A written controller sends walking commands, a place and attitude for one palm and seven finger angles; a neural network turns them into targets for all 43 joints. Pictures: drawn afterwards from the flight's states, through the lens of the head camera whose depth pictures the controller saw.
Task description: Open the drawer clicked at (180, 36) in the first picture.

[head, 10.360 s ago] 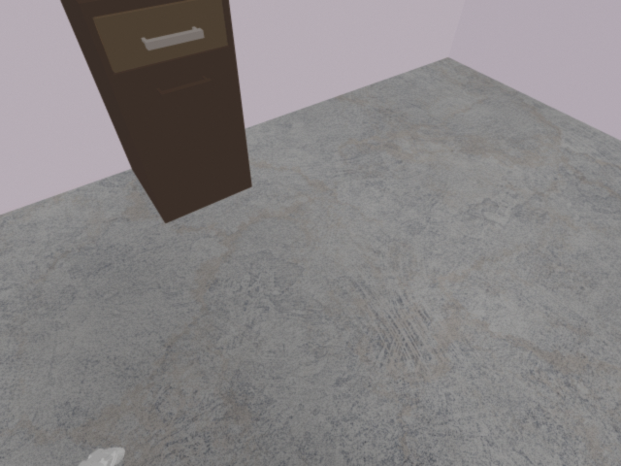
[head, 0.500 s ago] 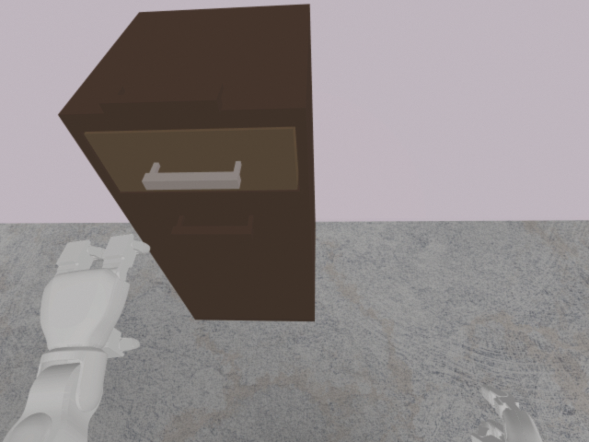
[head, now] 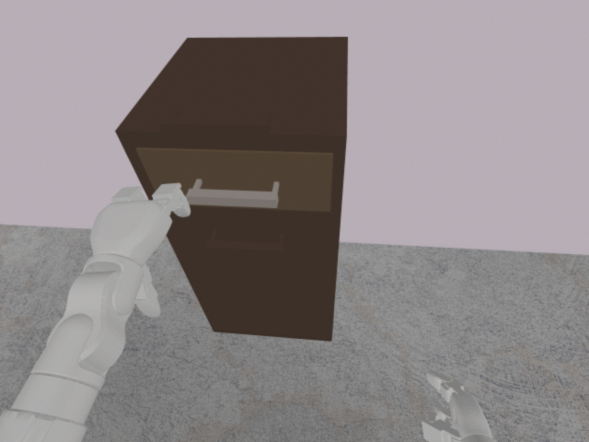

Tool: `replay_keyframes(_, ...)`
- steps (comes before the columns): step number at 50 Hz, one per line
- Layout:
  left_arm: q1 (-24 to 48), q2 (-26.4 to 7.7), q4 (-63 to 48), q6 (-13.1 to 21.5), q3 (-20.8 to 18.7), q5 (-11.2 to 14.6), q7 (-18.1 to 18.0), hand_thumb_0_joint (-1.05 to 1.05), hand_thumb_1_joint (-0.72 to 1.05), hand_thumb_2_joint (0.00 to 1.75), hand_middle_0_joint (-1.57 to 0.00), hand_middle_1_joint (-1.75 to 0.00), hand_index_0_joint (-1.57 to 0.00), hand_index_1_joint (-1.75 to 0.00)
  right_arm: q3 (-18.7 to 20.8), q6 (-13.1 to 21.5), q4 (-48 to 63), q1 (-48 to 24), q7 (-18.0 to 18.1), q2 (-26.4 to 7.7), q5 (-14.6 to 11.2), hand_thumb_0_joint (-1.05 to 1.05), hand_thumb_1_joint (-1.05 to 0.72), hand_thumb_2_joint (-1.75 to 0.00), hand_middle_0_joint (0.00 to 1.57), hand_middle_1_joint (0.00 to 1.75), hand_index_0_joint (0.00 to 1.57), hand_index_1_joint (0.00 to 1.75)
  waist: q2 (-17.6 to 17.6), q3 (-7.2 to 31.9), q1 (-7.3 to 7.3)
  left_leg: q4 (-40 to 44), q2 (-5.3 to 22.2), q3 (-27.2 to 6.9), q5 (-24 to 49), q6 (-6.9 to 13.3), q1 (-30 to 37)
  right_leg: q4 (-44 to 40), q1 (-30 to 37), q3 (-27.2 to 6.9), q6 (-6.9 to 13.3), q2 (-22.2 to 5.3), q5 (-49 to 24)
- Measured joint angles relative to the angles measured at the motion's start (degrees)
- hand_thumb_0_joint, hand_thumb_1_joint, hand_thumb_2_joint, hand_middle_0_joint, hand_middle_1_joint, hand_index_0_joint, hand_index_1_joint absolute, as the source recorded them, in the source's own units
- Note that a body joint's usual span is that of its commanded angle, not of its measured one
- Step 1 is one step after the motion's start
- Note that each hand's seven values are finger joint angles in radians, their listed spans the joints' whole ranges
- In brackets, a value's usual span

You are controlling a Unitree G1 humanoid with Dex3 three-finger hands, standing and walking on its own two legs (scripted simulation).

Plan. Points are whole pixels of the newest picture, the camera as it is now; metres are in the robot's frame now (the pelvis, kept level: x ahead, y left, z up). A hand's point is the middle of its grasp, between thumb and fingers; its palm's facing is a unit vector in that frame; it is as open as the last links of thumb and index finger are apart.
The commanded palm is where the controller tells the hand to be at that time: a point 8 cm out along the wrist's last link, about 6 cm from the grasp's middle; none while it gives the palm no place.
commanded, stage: raise the hand with hooked fingers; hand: left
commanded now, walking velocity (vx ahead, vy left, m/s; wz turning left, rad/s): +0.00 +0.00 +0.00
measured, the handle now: (234, 191) +0.56 +0.22 -0.02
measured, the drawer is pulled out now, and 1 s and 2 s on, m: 0.00 0.00 0.00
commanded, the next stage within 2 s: move the hooked fingers above the handle in 0.28 s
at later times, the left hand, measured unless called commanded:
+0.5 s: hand (181, 260) +0.31 +0.21 +0.09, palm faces +0.01 -0.07 -1.00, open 13.9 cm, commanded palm +0.30 +0.22 +0.15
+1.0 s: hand (204, 228) +0.39 +0.21 +0.06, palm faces -0.03 -0.04 -1.00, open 13.8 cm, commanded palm +0.37 +0.22 +0.13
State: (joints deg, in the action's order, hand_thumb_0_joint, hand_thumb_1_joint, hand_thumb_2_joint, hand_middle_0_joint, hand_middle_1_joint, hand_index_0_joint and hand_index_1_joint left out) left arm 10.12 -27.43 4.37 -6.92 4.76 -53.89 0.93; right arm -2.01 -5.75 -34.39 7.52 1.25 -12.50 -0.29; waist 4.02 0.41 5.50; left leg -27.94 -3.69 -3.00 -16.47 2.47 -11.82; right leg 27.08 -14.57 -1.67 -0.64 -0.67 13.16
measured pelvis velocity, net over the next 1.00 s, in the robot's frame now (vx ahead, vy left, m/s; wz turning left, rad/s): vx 0.00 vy -0.03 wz -0.01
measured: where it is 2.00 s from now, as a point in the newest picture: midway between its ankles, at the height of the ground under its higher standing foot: outside the picture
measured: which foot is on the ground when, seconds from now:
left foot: down 0.00-1.00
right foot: down 0.00-1.00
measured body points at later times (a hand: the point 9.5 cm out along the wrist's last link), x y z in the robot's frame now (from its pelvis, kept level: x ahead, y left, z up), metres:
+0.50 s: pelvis +0.00 -0.03 +0.00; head +0.02 -0.07 +0.45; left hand +0.31 +0.21 +0.14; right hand +0.20 -0.25 -0.11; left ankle -0.02 +0.09 -0.74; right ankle +0.01 -0.14 -0.74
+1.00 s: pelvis +0.00 -0.03 -0.01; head +0.05 -0.06 +0.44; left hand +0.39 +0.21 +0.12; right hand +0.13 -0.29 -0.13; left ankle -0.02 +0.09 -0.74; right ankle +0.01 -0.14 -0.74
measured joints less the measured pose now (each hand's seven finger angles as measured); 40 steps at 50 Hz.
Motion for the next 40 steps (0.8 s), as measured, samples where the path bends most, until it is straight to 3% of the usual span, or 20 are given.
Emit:
replay_keyframes(5, -3.6, 0.0, -2.2, 3.5, -0.5, 0.5, 1.1, 0.00, -0.49, 0.30, -0.32, -1.20, -0.32, -1.20, 1.1, -0.2, -0.3, 1.7, -0.4, -1.4, 0.4, 0.01, -0.91, -0.90, 0.20, 0.30, 0.21, 0.30, 0.0, -0.6, -0.68, 1.0, 0.2, 0.4, 0.3, 0.0, 0.0, -0.7, -0.3, -0.5, -0.1, 0.2, -0.3)
replay_keyframes(10, -5.4, -0.2, -4.2, 7.1, -1.5, 0.7, -2.5, 0.00, -0.49, 0.30, -0.32, -1.20, -0.32, -1.20, 2.5, 0.1, -1.2, 3.0, -0.4, -2.2, 0.5, 0.01, -0.91, -0.90, 0.20, 0.29, 0.21, 0.30, 0.0, -0.8, -0.53, 1.2, 0.4, 0.2, 0.3, -0.5, -0.4, -0.5, -0.8, -0.2, 0.1, 0.4, -0.2)
replay_keyframes(15, -4.0, 0.1, -2.6, 5.3, -2.6, 0.5, -5.8, 0.00, -0.49, 0.30, -0.32, -1.20, -0.32, -1.20, 3.0, 0.1, -2.2, 2.3, -0.5, -2.3, -0.1, 0.01, -0.91, -0.90, 0.20, 0.29, 0.20, 0.30, 0.2, -0.5, -0.22, 1.2, 0.8, -0.1, 0.5, -1.0, -1.1, -0.1, -1.7, 0.2, 0.5, 0.7, -0.1)
replay_keyframes(21, -3.7, 1.0, -0.9, 1.6, -1.2, 0.7, -4.4, 0.00, -0.49, 0.30, -0.32, -1.20, -0.32, -1.20, 2.6, -0.2, -1.6, 0.6, -0.2, -2.3, -0.4, 0.01, -0.91, -0.90, 0.20, 0.29, 0.20, 0.30, 1.1, 0.3, -0.52, 1.7, 1.3, -0.4, 0.7, -1.6, -0.8, 0.1, -1.7, 0.5, 1.1, 1.1, 0.0)
replay_keyframes(25, -2.9, 0.9, 1.5, 3.1, -0.1, 0.5, -3.1, 0.00, -0.49, 0.30, -0.32, -1.20, -0.32, -1.20, 1.9, -0.1, -1.3, -0.7, 0.8, -2.1, -0.3, 0.01, -0.91, -0.90, 0.20, 0.29, 0.20, 0.30, 1.1, 0.6, -0.74, 1.5, 1.6, -0.6, 0.6, -2.0, -0.6, 0.7, -1.7, 0.7, 1.5, 1.5, 0.3)
replay_keyframes(31, 2.1, -0.8, 9.0, 7.0, -1.4, -0.2, -3.5, 0.00, -0.49, 0.30, -0.32, -1.20, -0.32, -1.20, 1.7, 0.8, -1.1, -1.4, 2.4, -1.5, -0.6, 0.01, -0.91, -0.90, 0.20, 0.29, 0.21, 0.30, -0.4, 0.2, -0.98, 0.3, 2.3, -1.2, 0.3, -2.8, -2.1, 1.7, -3.0, 1.4, 2.4, 2.2, 0.6)
replay_keyframes(40, 9.6, -1.0, 16.8, 8.6, -0.9, -1.0, -4.7, 0.00, -0.49, 0.30, -0.32, -1.20, -0.32, -1.20, 3.2, 1.2, -1.9, 1.1, 3.0, -2.7, -0.7, 0.01, -0.91, -0.90, 0.20, 0.29, 0.20, 0.30, -0.4, 1.3, -1.87, -2.2, 2.3, -1.5, -0.5, -2.9, -5.9, 3.6, -6.5, 1.8, 2.5, 2.2, 1.2)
